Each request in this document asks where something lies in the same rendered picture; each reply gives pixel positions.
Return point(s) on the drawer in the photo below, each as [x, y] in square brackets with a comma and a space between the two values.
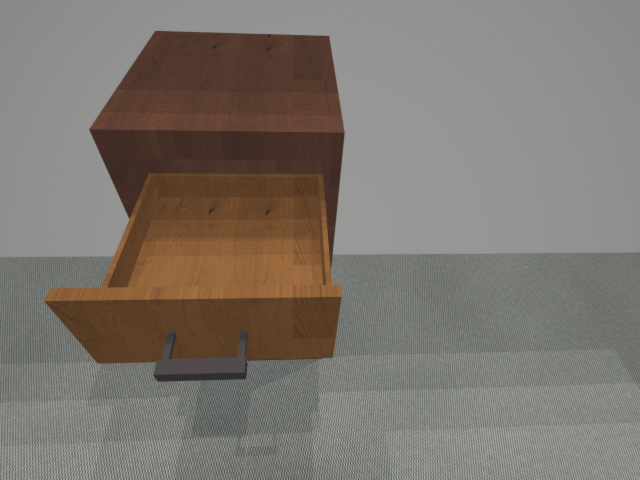
[207, 256]

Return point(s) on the cabinet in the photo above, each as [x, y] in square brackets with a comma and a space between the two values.
[225, 103]

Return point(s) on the handle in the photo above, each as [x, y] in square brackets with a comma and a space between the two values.
[196, 369]

